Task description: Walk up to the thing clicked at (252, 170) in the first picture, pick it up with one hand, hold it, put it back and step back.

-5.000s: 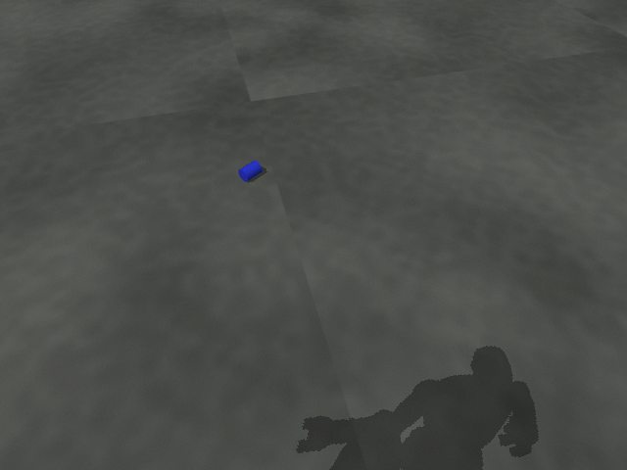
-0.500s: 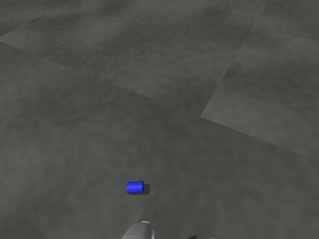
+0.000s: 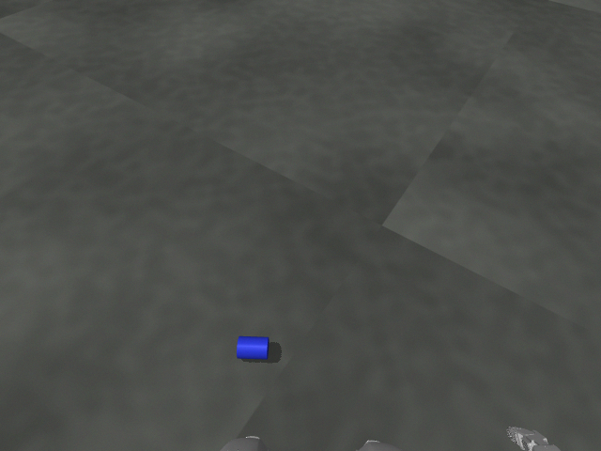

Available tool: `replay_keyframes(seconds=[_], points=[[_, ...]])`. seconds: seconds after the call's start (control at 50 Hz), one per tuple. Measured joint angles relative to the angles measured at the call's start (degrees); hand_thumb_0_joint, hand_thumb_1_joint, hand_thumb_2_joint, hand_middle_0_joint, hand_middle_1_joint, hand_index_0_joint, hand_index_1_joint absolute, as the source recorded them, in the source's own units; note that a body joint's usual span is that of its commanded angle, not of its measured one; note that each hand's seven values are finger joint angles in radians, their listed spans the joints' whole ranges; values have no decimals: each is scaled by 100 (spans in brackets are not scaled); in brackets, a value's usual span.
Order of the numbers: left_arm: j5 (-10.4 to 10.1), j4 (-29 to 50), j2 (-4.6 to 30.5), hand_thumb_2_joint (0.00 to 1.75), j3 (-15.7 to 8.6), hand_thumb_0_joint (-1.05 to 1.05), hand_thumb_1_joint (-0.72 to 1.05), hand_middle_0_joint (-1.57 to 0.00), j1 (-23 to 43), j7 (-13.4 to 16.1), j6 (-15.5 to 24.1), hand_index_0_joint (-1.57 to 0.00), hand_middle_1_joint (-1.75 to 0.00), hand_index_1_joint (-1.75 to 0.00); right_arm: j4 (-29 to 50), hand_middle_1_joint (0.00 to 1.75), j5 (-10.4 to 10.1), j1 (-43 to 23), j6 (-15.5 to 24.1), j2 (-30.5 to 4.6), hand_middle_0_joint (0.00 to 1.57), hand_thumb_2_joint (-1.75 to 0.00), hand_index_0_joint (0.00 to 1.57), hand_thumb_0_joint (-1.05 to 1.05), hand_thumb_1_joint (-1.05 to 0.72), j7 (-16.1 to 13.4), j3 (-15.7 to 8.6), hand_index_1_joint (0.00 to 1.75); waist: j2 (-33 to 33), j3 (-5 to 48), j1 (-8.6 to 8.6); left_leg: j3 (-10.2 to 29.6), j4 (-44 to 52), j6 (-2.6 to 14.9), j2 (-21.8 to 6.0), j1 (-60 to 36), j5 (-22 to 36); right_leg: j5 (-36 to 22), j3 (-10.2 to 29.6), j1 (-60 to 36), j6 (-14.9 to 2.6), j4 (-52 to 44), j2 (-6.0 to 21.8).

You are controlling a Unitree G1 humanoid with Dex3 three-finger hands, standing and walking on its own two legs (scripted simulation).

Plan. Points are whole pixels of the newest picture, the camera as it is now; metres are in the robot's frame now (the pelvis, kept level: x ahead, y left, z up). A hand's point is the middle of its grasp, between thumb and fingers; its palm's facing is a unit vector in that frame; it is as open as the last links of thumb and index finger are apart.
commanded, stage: walk up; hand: left
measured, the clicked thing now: (253, 347) +0.49 +0.17 -0.71
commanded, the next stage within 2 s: stand in 1.08 s
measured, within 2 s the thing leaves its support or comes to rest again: neither
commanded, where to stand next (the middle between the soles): +0.11 -0.02 m, yaw -3 degrees
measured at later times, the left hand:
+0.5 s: hand out of the picture +0.10 +0.26 -0.12, palm faces -0.02 -0.94 -0.33, open 7.4 cm
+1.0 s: hand out of the picture +0.08 +0.25 -0.12, palm faces -0.03 -0.94 -0.33, open 7.4 cm
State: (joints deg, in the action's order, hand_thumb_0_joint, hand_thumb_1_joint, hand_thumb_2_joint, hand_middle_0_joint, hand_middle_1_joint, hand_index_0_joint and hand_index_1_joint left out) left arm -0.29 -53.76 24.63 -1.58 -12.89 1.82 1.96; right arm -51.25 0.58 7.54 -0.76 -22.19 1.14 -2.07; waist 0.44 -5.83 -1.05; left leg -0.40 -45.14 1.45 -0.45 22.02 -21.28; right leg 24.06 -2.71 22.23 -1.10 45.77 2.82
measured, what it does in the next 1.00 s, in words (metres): steps on the spot: right foot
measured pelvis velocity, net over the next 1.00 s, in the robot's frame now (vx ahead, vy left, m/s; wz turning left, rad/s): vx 0.01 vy -0.01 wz -0.02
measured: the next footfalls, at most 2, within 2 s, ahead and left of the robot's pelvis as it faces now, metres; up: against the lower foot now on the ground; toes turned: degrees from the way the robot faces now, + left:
right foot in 0.02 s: +0.07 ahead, -0.14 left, +0.00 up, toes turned -3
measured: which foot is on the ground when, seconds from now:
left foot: down 0.00-1.00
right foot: up 0.00-0.00, down 0.02-1.00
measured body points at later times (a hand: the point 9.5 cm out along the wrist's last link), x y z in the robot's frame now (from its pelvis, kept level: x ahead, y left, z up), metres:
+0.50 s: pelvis +0.01 +0.00 +0.03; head +0.03 +0.01 +0.48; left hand +0.10 +0.31 -0.10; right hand +0.10 -0.30 -0.09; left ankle +0.03 +0.11 -0.71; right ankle +0.03 -0.14 -0.71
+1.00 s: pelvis +0.01 -0.01 +0.04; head +0.03 -0.01 +0.49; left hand +0.08 +0.29 -0.10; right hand +0.09 -0.31 -0.10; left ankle +0.03 +0.11 -0.71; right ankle +0.03 -0.14 -0.71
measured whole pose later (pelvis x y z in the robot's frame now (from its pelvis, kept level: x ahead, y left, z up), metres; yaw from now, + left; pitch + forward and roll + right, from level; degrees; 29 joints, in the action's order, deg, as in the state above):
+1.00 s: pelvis +0.01 -0.01 +0.04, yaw -1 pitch -2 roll +0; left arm 0.4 -67.0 19.8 -0.3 -5.7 -1.0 0.7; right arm -67.2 0.7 4.6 0.7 -19.9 1.0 -0.4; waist -0.5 -3.1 -0.6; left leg -2.0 -18.7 0.2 -0.6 8.0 -9.0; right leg 7.5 -1.8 8.3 1.0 17.6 1.6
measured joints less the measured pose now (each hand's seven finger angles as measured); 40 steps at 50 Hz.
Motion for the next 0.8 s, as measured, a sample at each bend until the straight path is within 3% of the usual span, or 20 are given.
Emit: replay_keyframes(seconds=[0.06, 0.16, 0.36, 0.8], points=[[82, -155, -170, 90, -2, 0, 90, -21, 93, -22, 21, -21, -30, -30, -150, 30, -62, -67, -23, -41, 20, -90, 20, 1, -90, -43, 32, 30, -264, -49, -14, 83, -182, -45, -165, -24, -106, -543, -84, -294, 150, -467, -211], [79, -366, -255, 90, 127, 0, 90, -21, 220, -137, -98, -21, -30, -30, -485, 30, -62, -44, 50, 119, 20, -90, 20, 1, -90, -43, 105, 30, -103, 86, -3, -76, 378, 4, 32, -305, 194, -595, 53, -383, 222, -638, -10], [-23, -744, -234, 90, 167, 0, 90, -21, 566, -228, -60, -21, -30, -30, -1115, 30, -21, -82, 144, 282, 20, -90, 20, 1, -90, 7, 271, 30, 6, 169, 8, -89, 1311, -19, -5, -762, 583, -1108, 48, -889, 265, -1708, -78], [37, -1223, -464, 90, 186, 0, 90, -21, 909, -261, -106, -20, -30, -30, -1470, 30, -16, -541, 172, 187, 20, -90, 20, 1, -90, -20, 181, 30, -68, 361, 31, -144, 2539, -94, 17, -1419, 1203, -1621, 83, -1427, 237, -2719, -87]])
